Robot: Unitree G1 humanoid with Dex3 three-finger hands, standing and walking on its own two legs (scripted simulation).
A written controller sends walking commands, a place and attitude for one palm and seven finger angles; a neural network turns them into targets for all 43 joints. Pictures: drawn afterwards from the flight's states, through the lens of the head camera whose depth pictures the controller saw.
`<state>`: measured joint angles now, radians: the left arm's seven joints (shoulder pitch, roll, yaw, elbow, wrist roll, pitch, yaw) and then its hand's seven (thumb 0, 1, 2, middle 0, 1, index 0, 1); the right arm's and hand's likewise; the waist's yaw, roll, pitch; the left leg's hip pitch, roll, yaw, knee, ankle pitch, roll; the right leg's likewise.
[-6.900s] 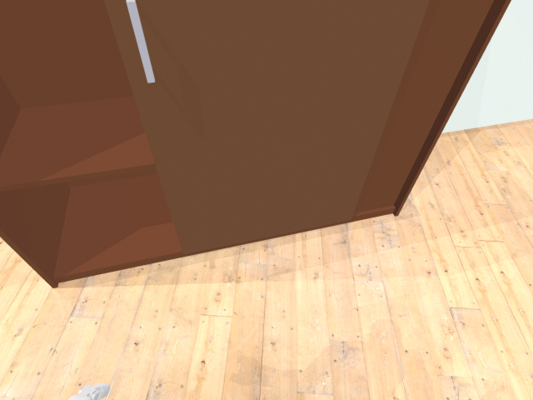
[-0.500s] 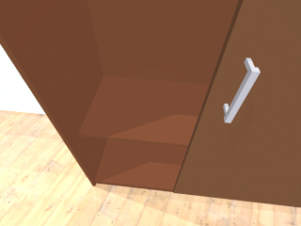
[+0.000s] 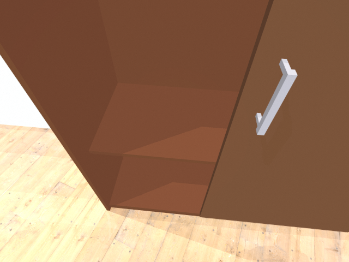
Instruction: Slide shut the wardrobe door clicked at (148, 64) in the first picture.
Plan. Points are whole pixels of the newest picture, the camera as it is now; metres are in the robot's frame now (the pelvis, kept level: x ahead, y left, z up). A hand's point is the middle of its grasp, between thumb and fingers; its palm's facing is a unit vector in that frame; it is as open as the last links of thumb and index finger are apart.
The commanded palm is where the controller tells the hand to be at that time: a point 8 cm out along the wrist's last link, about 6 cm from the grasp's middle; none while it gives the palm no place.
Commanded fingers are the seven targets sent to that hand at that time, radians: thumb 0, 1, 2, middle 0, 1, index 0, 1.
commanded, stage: come to a stop and stand still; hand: right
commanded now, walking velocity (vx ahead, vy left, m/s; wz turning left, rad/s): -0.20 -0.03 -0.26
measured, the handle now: (271, 100) +0.41 -0.18 +0.17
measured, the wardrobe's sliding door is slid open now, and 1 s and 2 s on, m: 0.51 0.51 0.51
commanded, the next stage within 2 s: look again from close up in 1.72 s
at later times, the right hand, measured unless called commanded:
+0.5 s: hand out of the picture -0.04 -0.18 -0.18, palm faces +0.08 +0.97 -0.21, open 7.3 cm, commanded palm none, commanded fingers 0.00 -0.90 -0.90 0.20 0.30 0.20 0.30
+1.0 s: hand out of the picture +0.00 -0.16 -0.18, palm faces +0.08 +0.98 -0.17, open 7.3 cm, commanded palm none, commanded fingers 0.00 -0.90 -0.90 0.20 0.30 0.20 0.30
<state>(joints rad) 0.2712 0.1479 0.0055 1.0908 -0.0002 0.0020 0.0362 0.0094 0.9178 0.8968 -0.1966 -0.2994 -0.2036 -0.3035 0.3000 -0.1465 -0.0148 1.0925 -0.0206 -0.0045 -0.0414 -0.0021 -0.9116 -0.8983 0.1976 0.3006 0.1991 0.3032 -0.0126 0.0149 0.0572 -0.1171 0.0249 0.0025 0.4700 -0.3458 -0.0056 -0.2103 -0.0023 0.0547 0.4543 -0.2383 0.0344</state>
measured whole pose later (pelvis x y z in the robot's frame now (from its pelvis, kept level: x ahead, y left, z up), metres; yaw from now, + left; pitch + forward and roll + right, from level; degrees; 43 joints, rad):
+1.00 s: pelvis +0.02 +0.00 +0.00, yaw -2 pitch -1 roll +0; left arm 0.26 0.14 0.00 1.12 0.00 -0.01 0.05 0.01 0.93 0.90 -0.20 -0.30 -0.20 -0.30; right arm 0.30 -0.13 -0.01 1.12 -0.02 -0.02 -0.04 0.00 -0.91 -0.90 0.20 0.30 0.20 0.30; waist -0.01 0.03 0.03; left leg -0.05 0.00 -0.01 0.42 -0.36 0.00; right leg -0.18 0.00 0.08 0.47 -0.27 0.03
